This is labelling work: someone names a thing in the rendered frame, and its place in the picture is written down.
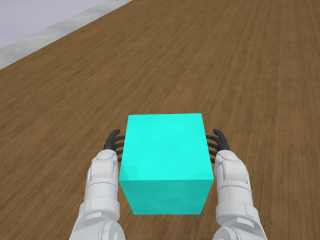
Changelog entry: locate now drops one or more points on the carton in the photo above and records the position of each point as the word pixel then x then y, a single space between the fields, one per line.
pixel 166 167

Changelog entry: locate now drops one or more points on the right robot hand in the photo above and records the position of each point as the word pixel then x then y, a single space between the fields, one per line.
pixel 222 143

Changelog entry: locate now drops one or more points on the left robot hand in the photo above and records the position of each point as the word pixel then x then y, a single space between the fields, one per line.
pixel 111 140

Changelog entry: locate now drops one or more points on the left robot forearm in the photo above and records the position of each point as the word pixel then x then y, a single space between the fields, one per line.
pixel 101 191

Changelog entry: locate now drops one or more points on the right robot forearm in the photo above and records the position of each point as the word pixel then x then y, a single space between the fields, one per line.
pixel 235 204

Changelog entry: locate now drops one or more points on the robot left upper arm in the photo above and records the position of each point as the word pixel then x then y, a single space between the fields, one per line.
pixel 104 230

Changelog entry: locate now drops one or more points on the robot right upper arm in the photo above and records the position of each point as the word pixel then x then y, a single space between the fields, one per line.
pixel 233 233

